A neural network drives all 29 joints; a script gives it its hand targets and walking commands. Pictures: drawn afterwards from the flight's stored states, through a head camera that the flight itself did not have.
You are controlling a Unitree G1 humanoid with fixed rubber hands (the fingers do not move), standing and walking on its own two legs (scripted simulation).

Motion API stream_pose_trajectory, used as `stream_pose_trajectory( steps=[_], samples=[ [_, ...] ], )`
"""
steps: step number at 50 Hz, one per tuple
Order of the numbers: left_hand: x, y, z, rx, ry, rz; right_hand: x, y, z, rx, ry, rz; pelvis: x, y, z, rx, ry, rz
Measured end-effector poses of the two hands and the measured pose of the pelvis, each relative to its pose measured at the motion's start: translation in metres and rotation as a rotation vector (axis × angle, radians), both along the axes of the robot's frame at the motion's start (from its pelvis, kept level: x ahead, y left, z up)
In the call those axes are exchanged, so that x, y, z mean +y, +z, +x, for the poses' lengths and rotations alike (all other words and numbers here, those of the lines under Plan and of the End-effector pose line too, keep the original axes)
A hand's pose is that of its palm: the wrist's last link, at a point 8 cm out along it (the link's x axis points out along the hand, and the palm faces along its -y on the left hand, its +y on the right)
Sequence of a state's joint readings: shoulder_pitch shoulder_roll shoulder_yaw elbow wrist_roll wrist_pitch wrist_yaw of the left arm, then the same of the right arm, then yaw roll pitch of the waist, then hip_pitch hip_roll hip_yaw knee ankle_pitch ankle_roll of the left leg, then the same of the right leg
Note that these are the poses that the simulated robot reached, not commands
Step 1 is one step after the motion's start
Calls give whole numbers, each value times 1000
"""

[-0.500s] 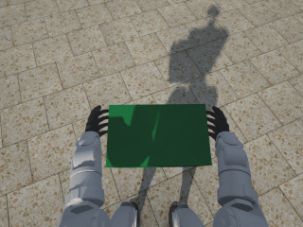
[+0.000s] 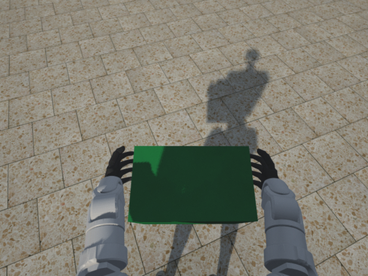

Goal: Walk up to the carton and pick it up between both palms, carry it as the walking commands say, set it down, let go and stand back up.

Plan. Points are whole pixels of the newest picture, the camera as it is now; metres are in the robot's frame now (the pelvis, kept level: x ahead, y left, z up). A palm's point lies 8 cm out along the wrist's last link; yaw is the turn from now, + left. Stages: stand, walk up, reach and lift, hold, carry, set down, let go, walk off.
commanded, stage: reach and lift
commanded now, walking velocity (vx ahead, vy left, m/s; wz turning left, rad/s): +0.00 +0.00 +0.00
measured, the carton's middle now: (190, 189) +0.34 +0.00 -0.09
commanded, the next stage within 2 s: hold in 1.48 s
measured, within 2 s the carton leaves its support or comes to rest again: neither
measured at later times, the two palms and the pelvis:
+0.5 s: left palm (107, 177) +0.30 +0.17 +0.06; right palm (280, 177) +0.31 -0.18 +0.05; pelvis +0.01 -0.01 +0.02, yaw +0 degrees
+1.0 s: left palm (107, 175) +0.30 +0.17 +0.06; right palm (281, 179) +0.30 -0.18 +0.05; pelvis +0.02 +0.00 +0.02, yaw +0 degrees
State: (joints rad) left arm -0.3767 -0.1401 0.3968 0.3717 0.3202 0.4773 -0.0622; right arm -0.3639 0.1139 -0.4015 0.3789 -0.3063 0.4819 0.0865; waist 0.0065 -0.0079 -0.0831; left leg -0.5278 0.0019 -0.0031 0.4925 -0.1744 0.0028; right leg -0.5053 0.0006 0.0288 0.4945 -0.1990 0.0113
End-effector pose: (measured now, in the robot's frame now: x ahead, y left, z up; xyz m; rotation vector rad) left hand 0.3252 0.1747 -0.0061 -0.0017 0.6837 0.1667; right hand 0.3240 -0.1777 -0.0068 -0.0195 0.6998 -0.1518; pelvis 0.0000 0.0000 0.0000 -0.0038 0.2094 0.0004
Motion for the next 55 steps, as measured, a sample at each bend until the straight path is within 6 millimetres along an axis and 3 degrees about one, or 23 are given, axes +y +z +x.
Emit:
stream_pose_trajectory(
  steps=[29,55],
  samples=[
    [-3,67,-24,-62,33,17,1,67,-17,-65,-8,-20,-11,17,17,-284,5,6],
    [-5,65,-20,-38,11,45,-1,62,-22,-39,-21,-25,-3,18,20,-279,-2,5]
  ],
)
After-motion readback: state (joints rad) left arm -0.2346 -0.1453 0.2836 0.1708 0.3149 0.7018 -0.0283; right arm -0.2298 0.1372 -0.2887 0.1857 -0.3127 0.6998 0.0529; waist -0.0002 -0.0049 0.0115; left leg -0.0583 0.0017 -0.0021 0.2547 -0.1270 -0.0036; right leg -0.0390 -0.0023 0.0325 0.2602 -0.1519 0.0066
